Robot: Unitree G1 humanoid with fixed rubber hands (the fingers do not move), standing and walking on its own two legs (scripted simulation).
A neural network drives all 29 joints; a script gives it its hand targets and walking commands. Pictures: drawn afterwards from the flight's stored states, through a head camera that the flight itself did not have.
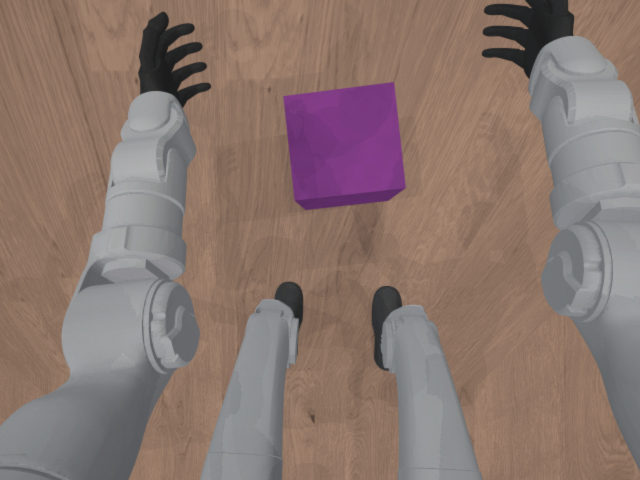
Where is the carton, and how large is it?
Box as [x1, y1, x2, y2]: [283, 82, 405, 209]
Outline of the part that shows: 393,82 283,96 294,199 305,209 388,200 405,187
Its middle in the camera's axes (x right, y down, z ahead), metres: +0.05 -0.18 +0.85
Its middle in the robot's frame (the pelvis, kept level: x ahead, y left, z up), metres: +0.53 +0.01 -0.53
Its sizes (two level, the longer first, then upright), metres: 0.210 0.200 0.250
